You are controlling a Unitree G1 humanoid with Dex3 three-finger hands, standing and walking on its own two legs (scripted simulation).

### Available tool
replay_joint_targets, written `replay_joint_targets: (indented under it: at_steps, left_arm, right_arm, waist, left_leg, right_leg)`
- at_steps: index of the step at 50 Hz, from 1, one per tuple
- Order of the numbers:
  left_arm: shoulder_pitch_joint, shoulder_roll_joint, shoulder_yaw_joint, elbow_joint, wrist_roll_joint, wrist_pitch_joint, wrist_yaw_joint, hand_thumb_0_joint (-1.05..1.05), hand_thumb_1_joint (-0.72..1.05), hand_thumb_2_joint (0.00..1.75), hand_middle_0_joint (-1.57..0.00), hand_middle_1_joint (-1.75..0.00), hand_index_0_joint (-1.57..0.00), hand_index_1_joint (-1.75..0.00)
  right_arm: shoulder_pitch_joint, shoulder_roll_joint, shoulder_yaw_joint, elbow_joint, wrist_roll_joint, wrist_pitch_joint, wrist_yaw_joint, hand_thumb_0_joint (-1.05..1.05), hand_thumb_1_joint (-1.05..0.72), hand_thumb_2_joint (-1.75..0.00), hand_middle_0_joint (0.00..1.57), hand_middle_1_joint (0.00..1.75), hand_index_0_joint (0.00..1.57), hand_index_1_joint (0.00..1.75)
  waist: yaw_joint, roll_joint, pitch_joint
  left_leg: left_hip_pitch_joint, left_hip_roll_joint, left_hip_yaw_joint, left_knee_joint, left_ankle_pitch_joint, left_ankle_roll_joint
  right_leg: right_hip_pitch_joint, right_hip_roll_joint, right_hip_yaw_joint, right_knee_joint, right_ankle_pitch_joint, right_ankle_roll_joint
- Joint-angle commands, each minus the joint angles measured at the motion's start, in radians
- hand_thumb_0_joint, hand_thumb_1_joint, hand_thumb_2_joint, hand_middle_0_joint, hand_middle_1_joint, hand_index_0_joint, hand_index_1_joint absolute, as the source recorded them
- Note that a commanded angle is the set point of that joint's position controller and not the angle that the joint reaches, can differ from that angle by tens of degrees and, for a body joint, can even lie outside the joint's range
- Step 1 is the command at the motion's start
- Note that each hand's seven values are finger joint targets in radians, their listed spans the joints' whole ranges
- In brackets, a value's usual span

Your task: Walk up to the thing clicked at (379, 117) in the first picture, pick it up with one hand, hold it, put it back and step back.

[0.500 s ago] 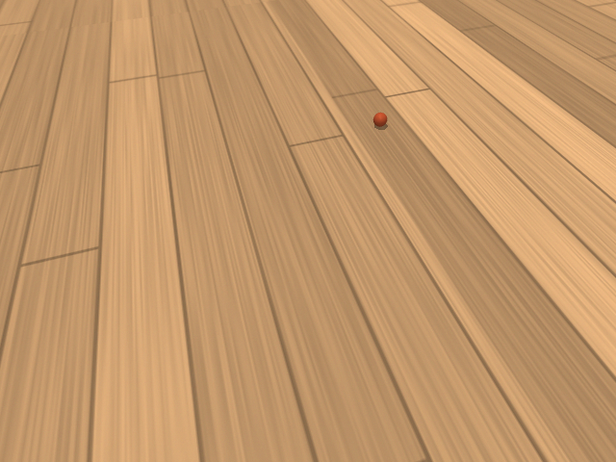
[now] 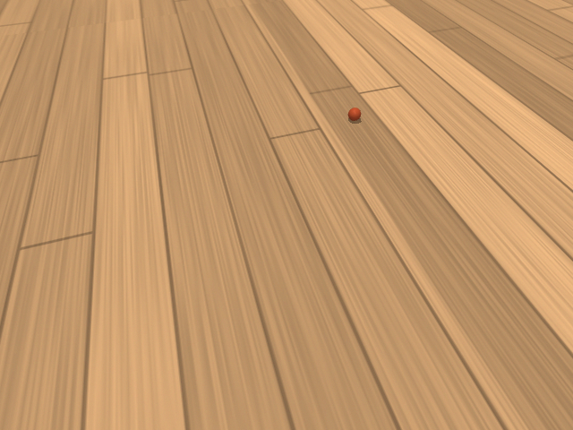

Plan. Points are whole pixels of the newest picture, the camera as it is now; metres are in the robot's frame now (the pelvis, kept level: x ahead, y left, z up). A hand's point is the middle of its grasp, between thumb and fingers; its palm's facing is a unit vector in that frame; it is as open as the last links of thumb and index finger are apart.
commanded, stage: stand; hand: left
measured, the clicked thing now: (354, 114) +1.84 -0.37 -0.74
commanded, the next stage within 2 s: walk up in 0.62 s
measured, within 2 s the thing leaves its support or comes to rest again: neither
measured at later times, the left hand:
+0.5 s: hand out of the picture +0.08 +0.25 -0.16, palm faces -0.03 -0.94 -0.34, open 7.4 cm
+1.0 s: hand (176, 374) +0.22 +0.20 -0.14, palm faces -0.14 -0.88 -0.45, open 7.4 cm
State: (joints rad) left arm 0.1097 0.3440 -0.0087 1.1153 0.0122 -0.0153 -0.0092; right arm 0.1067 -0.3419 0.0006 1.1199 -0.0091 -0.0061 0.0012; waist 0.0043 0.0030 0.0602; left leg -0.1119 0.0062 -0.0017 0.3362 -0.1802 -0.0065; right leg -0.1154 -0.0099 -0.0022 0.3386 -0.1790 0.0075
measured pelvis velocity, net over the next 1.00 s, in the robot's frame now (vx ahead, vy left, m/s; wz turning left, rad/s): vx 0.10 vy -0.10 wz -0.16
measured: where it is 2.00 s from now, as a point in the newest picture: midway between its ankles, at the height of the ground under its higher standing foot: (351, 323)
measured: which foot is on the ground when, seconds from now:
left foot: down 0.00-0.98, up 1.00-1.00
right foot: down 0.00-0.66, up 0.68-0.94, down 0.96-1.00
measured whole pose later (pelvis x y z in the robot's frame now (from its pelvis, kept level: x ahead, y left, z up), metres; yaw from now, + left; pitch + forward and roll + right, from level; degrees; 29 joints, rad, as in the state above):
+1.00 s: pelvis +0.10 -0.10 -0.04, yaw -9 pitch -3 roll +0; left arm 0.22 0.47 0.12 0.98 0.04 -0.04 -0.12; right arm 0.25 -0.49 -0.11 1.02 -0.05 -0.04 0.04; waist 0.00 0.06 0.01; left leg -0.07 0.19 0.08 0.71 -0.52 0.01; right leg -0.40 -0.08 -0.06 0.72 -0.25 0.01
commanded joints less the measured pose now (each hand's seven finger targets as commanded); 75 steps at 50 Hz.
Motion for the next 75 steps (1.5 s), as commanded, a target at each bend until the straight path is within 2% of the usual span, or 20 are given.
replay_joint_targets:
  at_steps: [1,30,31,33,35,43,47,48,49,50,51,56,65,67,70,71,72,73,74,75]
  left_arm:
    - [-0.044,0.216,0.046,-0.058,-0.004,-0.017,0.017,0.0,0.9,0.9,-0.2,-0.3,-0.2,-0.3]
    - [-0.036,0.22,0.046,-0.057,-0.001,-0.018,0.019,0.0,0.9,0.9,-0.2,-0.3,-0.2,-0.3]
    - [0.016,0.33,0.132,-0.138,0.028,-0.021,-0.024,0.0,0.9,0.9,-0.2,-0.3,-0.2,-0.3]
    - [-0.127,0.269,0.121,-0.185,0.029,-0.006,-0.058,0.0,0.9,0.9,-0.2,-0.3,-0.2,-0.3]
    - [-0.193,0.27,0.125,-0.241,0.036,-0.011,-0.07,0.0,0.9,0.9,-0.2,-0.3,-0.2,-0.3]
    - [0.018,0.263,0.142,-0.214,0.013,-0.007,-0.13,0.0,0.9,0.9,-0.2,-0.3,-0.2,-0.3]
    - [0.187,0.296,0.165,-0.148,0.024,-0.024,-0.105,0.0,0.9,0.9,-0.2,-0.3,-0.2,-0.3]
    - [0.335,0.34,0.19,-0.116,0.028,-0.034,-0.084,0.0,0.9,0.9,-0.2,-0.3,-0.2,-0.3]
    - [0.435,0.422,0.213,-0.106,0.032,-0.041,-0.061,0.0,0.9,0.9,-0.2,-0.3,-0.2,-0.3]
    - [0.315,0.475,0.205,-0.174,0.024,-0.052,-0.056,0.0,0.9,0.9,-0.2,-0.3,-0.2,-0.3]
    - [0.211,0.5,0.202,-0.206,0.002,-0.05,-0.06,0.0,0.9,0.9,-0.2,-0.3,-0.2,-0.3]
    - [0.119,0.376,0.164,-0.236,-0.012,-0.075,-0.045,0.0,0.9,0.9,-0.2,-0.3,-0.2,-0.3]
    - [0.185,0.354,0.149,-0.285,-0.005,-0.096,-0.047,0.0,0.9,0.9,-0.2,-0.3,-0.2,-0.3]
    - [0.177,0.362,0.146,-0.287,-0.004,-0.091,-0.046,0.0,0.9,0.9,-0.2,-0.3,-0.2,-0.3]
    - [0.182,0.317,0.128,-0.301,0.0,-0.086,-0.039,0.0,0.9,0.9,-0.2,-0.3,-0.2,-0.3]
    - [0.24,0.247,0.104,-0.301,-0.007,-0.083,-0.032,0.0,0.9,0.9,-0.2,-0.3,-0.2,-0.3]
    - [0.282,0.188,0.085,-0.304,-0.018,-0.081,-0.03,0.0,0.9,0.9,-0.2,-0.3,-0.2,-0.3]
    - [0.286,0.312,0.106,-0.29,-0.018,-0.073,-0.014,0.0,0.9,0.9,-0.2,-0.3,-0.2,-0.3]
    - [0.245,0.335,0.099,-0.284,-0.012,-0.079,-0.01,0.0,0.9,0.9,-0.2,-0.3,-0.2,-0.3]
    - [0.205,0.341,0.101,-0.275,-0.014,-0.083,-0.016,0.0,0.9,0.9,-0.2,-0.3,-0.2,-0.3]
  right_arm:
    - [-0.044,-0.212,-0.039,-0.061,0.0,-0.027,-0.01,0.0,-0.9,-0.9,0.2,0.3,0.2,0.3]
    - [-0.031,-0.216,-0.036,-0.062,0.0,-0.023,-0.012,0.0,-0.9,-0.9,0.2,0.3,0.2,0.3]
    - [0.044,-0.344,-0.117,-0.132,-0.027,-0.057,0.006,0.0,-0.9,-0.9,0.2,0.3,0.2,0.3]
    - [0.126,-0.383,-0.15,-0.105,-0.039,-0.07,0.013,0.0,-0.9,-0.9,0.2,0.3,0.2,0.3]
    - [0.108,-0.418,-0.166,-0.142,-0.03,-0.086,0.01,0.0,-0.9,-0.9,0.2,0.3,0.2,0.3]
    - [-0.058,-0.374,-0.162,-0.232,-0.046,-0.105,0.033,0.0,-0.9,-0.9,0.2,0.3,0.2,0.3]
    - [-0.048,-0.339,-0.147,-0.23,-0.041,-0.082,0.034,0.0,-0.9,-0.9,0.2,0.3,0.2,0.3]
    - [-0.02,-0.291,-0.125,-0.231,-0.043,-0.076,0.037,0.0,-0.9,-0.9,0.2,0.3,0.2,0.3]
    - [-0.013,-0.179,-0.085,-0.264,-0.031,-0.076,0.044,0.0,-0.9,-0.9,0.2,0.3,0.2,0.3]
    - [0.007,-0.227,-0.089,-0.296,-0.013,-0.071,0.046,0.0,-0.9,-0.9,0.2,0.3,0.2,0.3]
    - [-0.013,-0.326,-0.117,-0.284,-0.021,-0.07,0.042,0.0,-0.9,-0.9,0.2,0.3,0.2,0.3]
    - [0.107,-0.316,-0.12,-0.215,0.004,-0.069,0.066,0.0,-0.9,-0.9,0.2,0.3,0.2,0.3]
    - [-0.086,-0.259,-0.126,-0.325,-0.018,-0.082,0.089,0.0,-0.9,-0.9,0.2,0.3,0.2,0.3]
    - [-0.056,-0.252,-0.133,-0.318,-0.015,-0.087,0.087,0.0,-0.9,-0.9,0.2,0.3,0.2,0.3]
    - [0.239,-0.313,-0.167,-0.238,-0.024,-0.098,0.066,0.0,-0.9,-0.9,0.2,0.3,0.2,0.3]
    - [0.388,-0.376,-0.195,-0.216,-0.043,-0.105,0.051,0.0,-0.9,-0.9,0.2,0.3,0.2,0.3]
    - [0.392,-0.429,-0.205,-0.239,-0.041,-0.109,0.042,0.0,-0.9,-0.9,0.2,0.3,0.2,0.3]
    - [0.309,-0.445,-0.209,-0.262,-0.006,-0.107,0.044,0.0,-0.9,-0.9,0.2,0.3,0.2,0.3]
    - [0.243,-0.423,-0.206,-0.279,0.002,-0.102,0.042,0.0,-0.9,-0.9,0.2,0.3,0.2,0.3]
    - [0.196,-0.381,-0.184,-0.299,0.008,-0.102,0.04,0.0,-0.9,-0.9,0.2,0.3,0.2,0.3]
  waist:
    - [-0.003,-0.009,-0.077]
    - [-0.007,-0.004,-0.101]
    - [-0.025,-0.042,-0.215]
    - [-0.105,0.127,-0.047]
    - [-0.108,0.131,0.068]
    - [0.028,0.19,-0.008]
    - [0.102,-0.015,-0.05]
    - [0.176,-0.197,-0.122]
    - [0.221,-0.469,-0.082]
    - [0.137,-0.389,-0.048]
    - [0.098,-0.243,0.039]
    - [0.005,-0.145,0.033]
    - [0.069,-0.058,0.038]
    - [0.051,-0.064,0.008]
    - [-0.089,0.075,-0.153]
    - [-0.15,0.238,-0.234]
    - [-0.127,0.343,-0.25]
    - [-0.101,0.229,-0.231]
    - [-0.081,0.161,-0.157]
    - [-0.069,0.077,-0.082]
  left_leg:
    - [0.004,0.117,-0.093,-0.061,0.088,0.032]
    - [0.022,0.121,-0.093,-0.047,0.142,0.031]
    - [0.116,0.122,-0.086,0.049,-0.369,0.098]
    - [0.245,0.244,-0.255,-0.095,-0.672,0.165]
    - [0.133,0.486,-0.458,-0.253,-0.63,0.26]
    - [-0.067,0.268,0.001,-0.177,-0.406,0.153]
    - [-0.256,0.199,0.129,0.174,-0.382,0.124]
    - [-0.355,0.125,0.176,0.507,-0.261,0.103]
    - [-0.591,0.01,0.161,0.81,-0.44,0.058]
    - [-0.654,-0.001,0.059,0.907,-0.396,0.026]
    - [-0.602,0.072,-0.008,0.904,-0.339,0.022]
    - [-0.452,0.159,-0.042,0.716,-0.106,0.039]
    - [-0.374,0.128,0.033,0.269,0.077,-0.01]
    - [-0.262,0.101,0.065,0.243,0.087,0.007]
    - [0.172,0.044,0.084,0.174,0.01,0.059]
    - [0.352,0.18,-0.108,0.102,-0.219,0.109]
    - [0.442,0.407,-0.55,-0.016,-0.394,0.155]
    - [0.364,0.479,-0.704,-0.112,-0.522,0.258]
    - [0.264,0.476,-0.65,-0.126,-0.488,0.27]
    - [0.141,0.403,-0.435,-0.113,-0.347,0.22]
  right_leg:
    - [0.004,-0.116,0.095,-0.056,0.089,-0.033]
    - [0.032,-0.124,0.093,-0.056,0.151,-0.034]
    - [-0.076,-0.072,0.136,0.036,-0.334,-0.073]
    - [-0.541,-0.023,0.044,0.269,-0.409,-0.047]
    - [-0.68,-0.079,0.118,0.567,-0.269,-0.034]
    - [-0.269,-0.12,-0.016,0.374,-0.119,-0.007]
    - [0.06,-0.026,-0.125,0.273,-0.047,-0.016]
    - [0.234,0.007,-0.095,0.221,-0.16,-0.04]
    - [0.252,-0.14,0.228,0.039,-0.473,-0.079]
    - [0.133,-0.344,0.682,-0.254,-0.798,-0.169]
    - [-0.008,-0.413,0.802,-0.304,-0.866,-0.233]
    - [-0.099,-0.234,0.342,-0.174,-0.425,-0.179]
    - [-0.077,-0.195,0.155,-0.126,-0.157,-0.193]
    - [-0.093,-0.206,0.139,-0.079,-0.035,-0.187]
    - [-0.192,-0.108,0.033,0.353,0.193,-0.126]
    - [-0.364,-0.032,-0.01,0.66,0.079,-0.089]
    - [-0.574,0.102,0.053,0.83,-0.33,-0.055]
    - [-0.601,0.052,0.128,0.917,-0.322,-0.082]
    - [-0.618,-0.001,0.137,0.951,-0.26,-0.08]
    - [-0.571,-0.035,0.164,0.9,-0.191,-0.065]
